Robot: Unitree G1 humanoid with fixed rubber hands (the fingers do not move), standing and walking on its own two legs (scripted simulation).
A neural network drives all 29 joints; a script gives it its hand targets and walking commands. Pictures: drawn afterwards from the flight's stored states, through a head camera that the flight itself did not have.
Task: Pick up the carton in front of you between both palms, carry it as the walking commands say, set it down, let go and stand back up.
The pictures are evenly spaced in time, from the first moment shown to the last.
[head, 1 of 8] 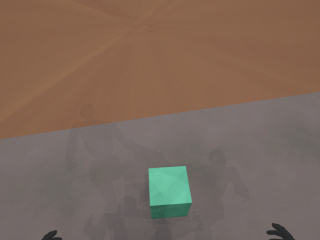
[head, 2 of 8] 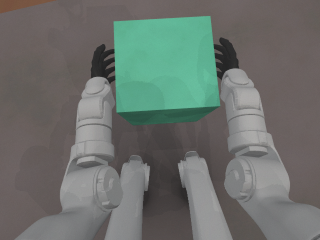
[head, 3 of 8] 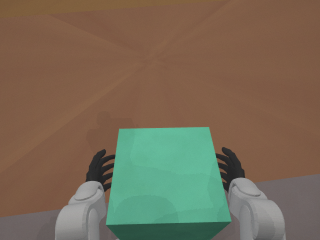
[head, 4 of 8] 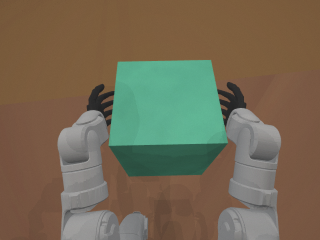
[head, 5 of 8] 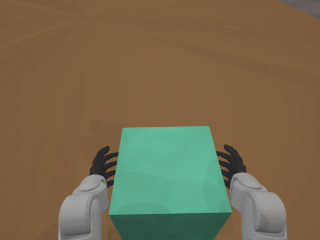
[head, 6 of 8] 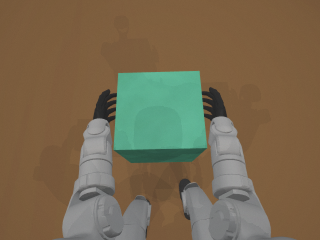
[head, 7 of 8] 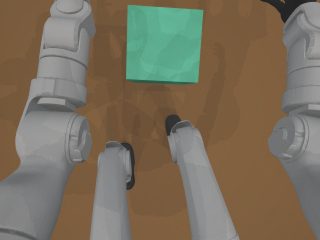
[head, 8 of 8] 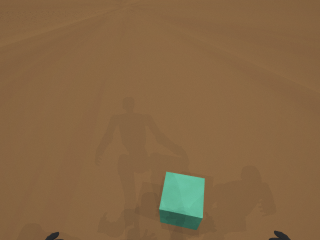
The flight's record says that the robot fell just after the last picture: no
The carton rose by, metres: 0.94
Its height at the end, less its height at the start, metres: +0.23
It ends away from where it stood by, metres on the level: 5.71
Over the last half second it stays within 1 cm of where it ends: yes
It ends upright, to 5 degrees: yes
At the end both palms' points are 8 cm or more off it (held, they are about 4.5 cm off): yes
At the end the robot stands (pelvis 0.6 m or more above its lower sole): yes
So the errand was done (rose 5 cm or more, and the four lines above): yes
